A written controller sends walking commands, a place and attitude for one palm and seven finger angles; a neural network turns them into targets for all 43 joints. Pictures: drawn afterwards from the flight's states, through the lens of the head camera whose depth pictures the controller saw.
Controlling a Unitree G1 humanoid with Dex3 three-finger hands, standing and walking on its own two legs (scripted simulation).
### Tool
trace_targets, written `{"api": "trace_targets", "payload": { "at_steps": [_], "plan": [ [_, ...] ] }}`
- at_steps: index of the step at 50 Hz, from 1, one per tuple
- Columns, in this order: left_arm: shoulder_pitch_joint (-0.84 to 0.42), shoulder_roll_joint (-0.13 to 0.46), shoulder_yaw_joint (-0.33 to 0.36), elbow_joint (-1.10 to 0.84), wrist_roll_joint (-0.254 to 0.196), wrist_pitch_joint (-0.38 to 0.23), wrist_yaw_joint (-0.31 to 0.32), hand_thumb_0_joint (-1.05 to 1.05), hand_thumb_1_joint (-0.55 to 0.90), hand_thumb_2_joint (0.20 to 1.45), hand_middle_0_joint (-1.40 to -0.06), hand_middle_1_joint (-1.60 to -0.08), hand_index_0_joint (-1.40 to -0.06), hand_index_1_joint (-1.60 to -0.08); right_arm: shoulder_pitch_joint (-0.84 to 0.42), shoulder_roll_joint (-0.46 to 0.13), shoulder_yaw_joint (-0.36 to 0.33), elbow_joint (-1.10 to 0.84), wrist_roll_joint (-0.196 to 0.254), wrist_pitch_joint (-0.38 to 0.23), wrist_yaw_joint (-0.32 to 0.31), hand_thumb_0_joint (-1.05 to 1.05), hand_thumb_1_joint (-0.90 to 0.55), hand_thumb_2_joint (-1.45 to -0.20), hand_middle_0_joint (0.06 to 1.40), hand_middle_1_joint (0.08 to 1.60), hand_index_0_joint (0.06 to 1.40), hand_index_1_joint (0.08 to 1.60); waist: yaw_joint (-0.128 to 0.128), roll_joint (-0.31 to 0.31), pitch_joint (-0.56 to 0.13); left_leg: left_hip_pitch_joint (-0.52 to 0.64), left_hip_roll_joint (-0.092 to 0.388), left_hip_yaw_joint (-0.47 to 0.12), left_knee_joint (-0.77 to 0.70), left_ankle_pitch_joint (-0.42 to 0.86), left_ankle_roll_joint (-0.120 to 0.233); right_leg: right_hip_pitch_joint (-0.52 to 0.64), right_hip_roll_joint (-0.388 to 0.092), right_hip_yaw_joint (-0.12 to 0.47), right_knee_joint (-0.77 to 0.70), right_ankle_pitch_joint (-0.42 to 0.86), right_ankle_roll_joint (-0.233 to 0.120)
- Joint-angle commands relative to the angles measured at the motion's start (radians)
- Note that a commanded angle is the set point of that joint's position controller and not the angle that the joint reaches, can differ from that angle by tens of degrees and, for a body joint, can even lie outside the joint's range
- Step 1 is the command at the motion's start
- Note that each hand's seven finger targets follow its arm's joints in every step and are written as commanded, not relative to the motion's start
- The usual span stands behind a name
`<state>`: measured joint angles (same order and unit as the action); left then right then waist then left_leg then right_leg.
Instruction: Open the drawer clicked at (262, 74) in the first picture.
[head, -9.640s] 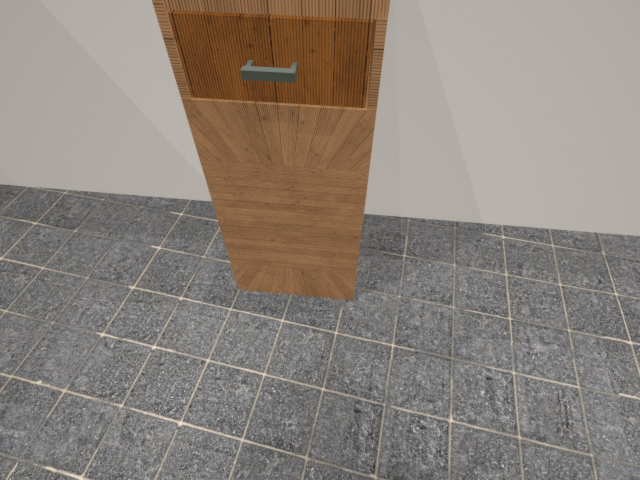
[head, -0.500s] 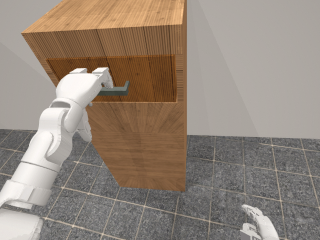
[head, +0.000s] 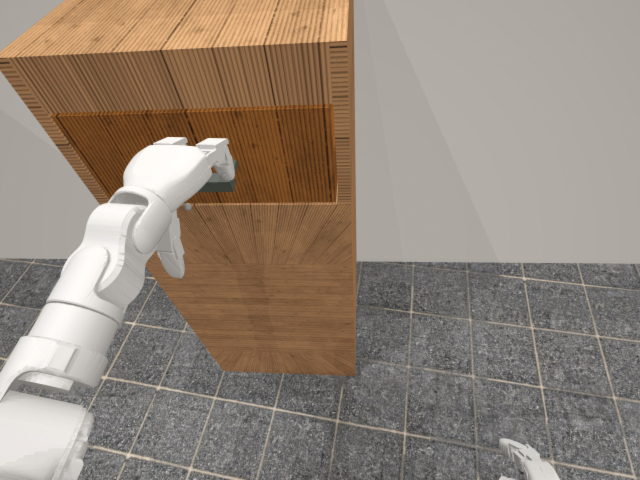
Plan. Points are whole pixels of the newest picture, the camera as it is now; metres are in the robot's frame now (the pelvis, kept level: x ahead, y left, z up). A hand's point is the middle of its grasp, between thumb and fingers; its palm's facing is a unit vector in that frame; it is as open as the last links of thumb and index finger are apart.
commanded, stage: move the hooked fingers above the handle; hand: left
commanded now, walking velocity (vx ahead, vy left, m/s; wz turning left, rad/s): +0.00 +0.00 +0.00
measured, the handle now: (200, 174) +0.50 +0.22 +0.11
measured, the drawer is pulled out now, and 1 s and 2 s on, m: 0.00 0.00 0.00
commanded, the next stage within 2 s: none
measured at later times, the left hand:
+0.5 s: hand (170, 197) +0.42 +0.23 +0.14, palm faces -0.06 +0.00 -1.00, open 13.8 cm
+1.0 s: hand (171, 188) +0.43 +0.23 +0.14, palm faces -0.08 -0.01 -1.00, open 13.7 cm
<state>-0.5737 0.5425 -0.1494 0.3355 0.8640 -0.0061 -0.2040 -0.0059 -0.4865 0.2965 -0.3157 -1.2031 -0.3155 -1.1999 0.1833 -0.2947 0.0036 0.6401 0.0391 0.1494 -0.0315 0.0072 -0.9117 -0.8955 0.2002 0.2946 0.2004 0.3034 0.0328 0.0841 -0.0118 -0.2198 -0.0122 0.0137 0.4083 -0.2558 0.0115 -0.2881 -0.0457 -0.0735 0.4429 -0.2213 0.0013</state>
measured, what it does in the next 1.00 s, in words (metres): stands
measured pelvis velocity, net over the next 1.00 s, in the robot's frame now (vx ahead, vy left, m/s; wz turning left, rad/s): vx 0.00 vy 0.00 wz -0.03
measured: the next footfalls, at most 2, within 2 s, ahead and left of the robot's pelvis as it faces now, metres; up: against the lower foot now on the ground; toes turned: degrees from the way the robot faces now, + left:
none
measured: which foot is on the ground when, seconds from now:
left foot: down 0.00-1.00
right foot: down 0.00-1.00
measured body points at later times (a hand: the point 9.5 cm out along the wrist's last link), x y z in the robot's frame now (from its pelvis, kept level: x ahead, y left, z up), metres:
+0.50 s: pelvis +0.00 +0.00 +0.00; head +0.04 -0.03 +0.45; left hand +0.42 +0.23 +0.19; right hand +0.12 -0.26 -0.13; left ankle -0.03 +0.11 -0.74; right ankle +0.00 -0.12 -0.74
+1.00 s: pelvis +0.00 +0.00 +0.00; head +0.04 -0.03 +0.45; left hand +0.43 +0.23 +0.19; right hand +0.12 -0.25 -0.13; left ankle -0.03 +0.11 -0.74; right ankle +0.00 -0.12 -0.74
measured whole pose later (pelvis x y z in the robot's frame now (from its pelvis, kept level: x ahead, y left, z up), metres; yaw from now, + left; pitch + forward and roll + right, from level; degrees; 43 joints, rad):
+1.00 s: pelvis +0.00 +0.00 +0.00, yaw -2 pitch +6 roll +0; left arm -0.67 0.59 -0.06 0.55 0.91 -0.06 -0.16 0.00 -0.49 0.30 -0.33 -1.21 -0.33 -1.22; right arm 0.23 -0.28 0.00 0.62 0.04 0.18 -0.05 0.00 -0.91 -0.90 0.20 0.29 0.20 0.30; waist 0.01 0.07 -0.03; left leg -0.26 0.00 0.04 0.43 -0.27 0.01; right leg -0.34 -0.03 -0.05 0.46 -0.22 0.00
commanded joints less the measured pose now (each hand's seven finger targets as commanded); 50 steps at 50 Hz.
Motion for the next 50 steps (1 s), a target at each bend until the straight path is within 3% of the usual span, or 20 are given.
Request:
{"api": "trace_targets", "payload": {
  "at_steps": [1, 3, 5, 7, 8, 10, 11, 13, 16, 18, 23, 25, 30, 32, 36, 38, 40, 44, 48, 50],
  "plan": [
    [-0.593, 0.355, 0.284, -0.17, 0.006, -0.09, 0.152, 0.0, -0.5, 0.3, -0.3, -1.2, -0.3, -1.2, -0.02, -0.087, -0.043, -0.105, -0.006, -0.058, -0.019, 0.0, -0.9, -0.9, 0.2, 0.3, 0.2, 0.3, 0.002, -0.03, -0.396, 0.047, -0.031, -0.006, -0.003, 0.415, 0.016, 0.212, 0.045, 0.032, 0.0, 0.319, -0.043],
    [-0.606, 0.394, 0.327, -0.075, 0.015, -0.08, 0.207, 0.0, -0.5, 0.3, -0.3, -1.2, -0.3, -1.2, -0.009, -0.087, -0.043, -0.086, -0.006, -0.057, -0.017, 0.0, -0.9, -0.9, 0.2, 0.3, 0.2, 0.3, 0.012, -0.039, -0.386, 0.014, -0.029, 0.002, -0.006, 0.398, 0.01, 0.22, 0.045, 0.033, -0.004, 0.302, -0.043],
    [-0.619, 0.341, 0.28, 0.025, 0.033, -0.049, 0.243, 0.0, -0.5, 0.3, -0.3, -1.2, -0.3, -1.2, -0.007, -0.081, -0.039, -0.07, -0.005, -0.054, -0.011, 0.0, -0.9, -0.9, 0.2, 0.3, 0.2, 0.3, 0.01, -0.037, -0.358, -0.018, -0.024, 0.01, -0.012, 0.393, 0.003, 0.206, 0.043, 0.028, 0.003, 0.302, -0.044],
    [-0.595, 0.338, 0.258, 0.122, 0.052, -0.002, 0.25, 0.0, -0.5, 0.3, -0.3, -1.2, -0.3, -1.2, -0.006, -0.093, -0.038, -0.058, -0.005, -0.044, -0.007, 0.0, -0.9, -0.9, 0.2, 0.3, 0.2, 0.3, 0.008, -0.062, -0.365, -0.033, -0.018, 0.022, -0.016, 0.392, 0.003, 0.217, 0.041, 0.031, 0.004, 0.319, -0.041],
    [-0.568, 0.366, 0.276, 0.13, 0.066, 0.019, 0.241, 0.0, -0.5, 0.3, -0.3, -1.2, -0.3, -1.2, -0.013, -0.102, -0.041, -0.068, -0.004, -0.038, -0.002, 0.0, -0.9, -0.9, 0.2, 0.3, 0.2, 0.3, 0.021, -0.071, -0.405, -0.038, -0.018, 0.025, -0.018, 0.413, 0.003, 0.261, 0.04, 0.036, 0.008, 0.341, -0.043],
    [-0.53, 0.339, 0.228, 0.101, 0.086, 0.058, 0.202, 0.0, -0.5, 0.3, -0.3, -1.2, -0.3, -1.2, -0.031, -0.108, -0.043, -0.093, -0.004, -0.025, 0.003, 0.0, -0.9, -0.9, 0.2, 0.3, 0.2, 0.3, 0.019, -0.054, -0.461, -0.025, -0.014, 0.032, -0.012, 0.451, 0.011, 0.288, 0.031, 0.043, 0.024, 0.397, -0.04],
    [-0.498, 0.289, 0.184, 0.105, 0.083, 0.076, 0.174, 0.0, -0.5, 0.3, -0.3, -1.2, -0.3, -1.2, -0.035, -0.109, -0.044, -0.104, 0.001, -0.017, 0.006, 0.0, -0.9, -0.9, 0.2, 0.3, 0.2, 0.3, 0.009, -0.07, -0.436, -0.022, -0.011, 0.033, -0.009, 0.453, 0.015, 0.27, 0.031, 0.039, 0.021, 0.403, -0.038],
    [-0.424, 0.333, 0.237, 0.113, 0.069, 0.08, 0.138, 0.0, -0.5, 0.3, -0.3, -1.2, -0.3, -1.2, -0.033, -0.121, -0.047, -0.11, 0.006, -0.001, 0.008, 0.0, -0.9, -0.9, 0.2, 0.3, 0.2, 0.3, 0.019, -0.155, -0.397, -0.04, -0.007, 0.031, -0.02, 0.435, 0.02, 0.277, 0.038, 0.037, 0.006, 0.387, -0.036],
    [-0.406, 0.323, 0.214, 0.109, 0.039, 0.074, 0.094, 0.0, -0.5, 0.3, -0.3, -1.2, -0.3, -1.2, -0.055, -0.124, -0.037, -0.136, 0.013, 0.007, -0.009, 0.0, -0.9, -0.9, 0.2, 0.3, 0.2, 0.3, 0.006, -0.212, -0.302, -0.082, -0.01, 0.036, -0.036, 0.298, 0.033, 0.252, 0.028, 0.046, -0.014, 0.314, -0.025],
    [-0.446, 0.334, 0.223, 0.044, 0.038, 0.028, 0.078, 0.0, -0.5, 0.3, -0.3, -1.2, -0.3, -1.2, -0.051, -0.127, -0.042, -0.146, 0.015, 0.002, -0.02, 0.0, -0.9, -0.9, 0.2, 0.3, 0.2, 0.3, -0.004, -0.197, -0.32, -0.057, -0.012, 0.028, -0.031, 0.296, 0.039, 0.237, 0.032, 0.047, -0.014, 0.294, -0.027],
    [-0.629, 0.305, 0.19, -0.218, 0.036, -0.106, 0.121, 0.0, -0.5, 0.3, -0.3, -1.2, -0.3, -1.2, -0.015, -0.095, -0.063, -0.154, -0.002, -0.031, -0.027, 0.0, -0.9, -0.9, 0.2, 0.3, 0.2, 0.3, -0.024, 0.032, -0.457, 0.099, -0.02, 0.001, 0.02, 0.42, 0.039, 0.174, 0.046, 0.05, 0.009, 0.3, -0.039],
    [-0.629, 0.294, 0.198, -0.23, 0.023, -0.122, 0.157, 0.0, -0.5, 0.3, -0.3, -1.2, -0.3, -1.2, 0.004, -0.087, -0.07, -0.138, -0.003, -0.044, -0.023, 0.0, -0.9, -0.9, 0.2, 0.3, 0.2, 0.3, -0.025, 0.056, -0.459, 0.132, -0.015, -0.011, 0.03, 0.462, 0.028, 0.14, 0.051, 0.044, 0.008, 0.289, -0.04],
    [-0.652, 0.289, 0.2, 0.069, 0.025, -0.04, 0.214, 0.0, -0.5, 0.3, -0.3, -1.2, -0.3, -1.2, 0.014, -0.103, -0.052, -0.065, 0.008, -0.044, -0.023, 0.0, -0.9, -0.9, 0.2, 0.3, 0.2, 0.3, -0.037, -0.055, -0.303, 0.015, -0.018, 0.0, -0.01, 0.3, 0.014, 0.099, 0.052, 0.024, -0.018, 0.195, -0.042],
    [-0.654, 0.33, 0.218, 0.129, 0.048, 0.001, 0.22, 0.0, -0.5, 0.3, -0.3, -1.2, -0.3, -1.2, 0.002, -0.107, -0.043, -0.06, 0.006, -0.039, -0.022, 0.0, -0.9, -0.9, 0.2, 0.3, 0.2, 0.3, -0.016, -0.063, -0.34, -0.009, -0.02, 0.007, -0.017, 0.319, 0.011, 0.151, 0.046, 0.028, -0.011, 0.223, -0.044],
    [-0.63, 0.309, 0.173, 0.169, 0.081, 0.05, 0.174, 0.0, -0.5, 0.3, -0.3, -1.2, -0.3, -1.2, -0.011, -0.109, -0.039, -0.086, 0.006, -0.024, -0.017, 0.0, -0.9, -0.9, 0.2, 0.3, 0.2, 0.3, -0.013, -0.073, -0.4, -0.012, -0.014, 0.012, -0.014, 0.368, 0.015, 0.212, 0.037, 0.035, 0.005, 0.295, -0.042],
    [-0.58, 0.268, 0.144, 0.183, 0.074, 0.053, 0.125, 0.0, -0.5, 0.3, -0.3, -1.2, -0.3, -1.2, -0.01, -0.115, -0.043, -0.104, 0.01, -0.014, -0.019, 0.0, -0.9, -0.9, 0.2, 0.3, 0.2, 0.3, -0.027, -0.12, -0.386, -0.012, -0.011, 0.016, -0.011, 0.366, 0.022, 0.218, 0.036, 0.036, -0.003, 0.314, -0.038],
    [-0.533, 0.311, 0.182, 0.185, 0.068, 0.04, 0.102, 0.0, -0.5, 0.3, -0.3, -1.2, -0.3, -1.2, -0.016, -0.118, -0.038, -0.115, 0.011, -0.004, -0.023, 0.0, -0.9, -0.9, 0.2, 0.3, 0.2, 0.3, -0.014, -0.168, -0.343, -0.045, -0.01, 0.022, -0.018, 0.329, 0.028, 0.225, 0.033, 0.039, -0.006, 0.307, -0.032],
    [-0.513, 0.294, 0.178, 0.136, 0.049, -0.003, 0.07, 0.0, -0.5, 0.3, -0.3, -1.2, -0.3, -1.2, -0.025, -0.116, -0.038, -0.14, 0.014, -0.003, -0.028, 0.0, -0.9, -0.9, 0.2, 0.3, 0.2, 0.3, -0.018, -0.167, -0.294, -0.052, -0.009, 0.023, -0.016, 0.297, 0.035, 0.195, 0.034, 0.041, -0.009, 0.286, -0.031],
    [-0.557, 0.367, 0.252, -0.057, 0.04, -0.09, 0.093, 0.0, -0.5, 0.3, -0.3, -1.2, -0.3, -1.2, -0.016, -0.109, -0.052, -0.158, -0.003, -0.014, -0.028, 0.0, -0.9, -0.9, 0.2, 0.3, 0.2, 0.3, 0.003, -0.058, -0.414, 0.012, -0.017, 0.012, 0.009, 0.39, 0.038, 0.227, 0.038, 0.051, 0.014, 0.335, -0.038],
    [-0.588, 0.359, 0.259, -0.133, 0.032, -0.118, 0.125, 0.0, -0.5, 0.3, -0.3, -1.2, -0.3, -1.2, -0.005, -0.094, -0.061, -0.153, -0.005, -0.024, -0.023, 0.0, -0.9, -0.9, 0.2, 0.3, 0.2, 0.3, 0.0, 0.007, -0.451, 0.055, -0.017, 0.007, 0.025, 0.439, 0.035, 0.208, 0.043, 0.052, 0.02, 0.344, -0.039]
  ]
}}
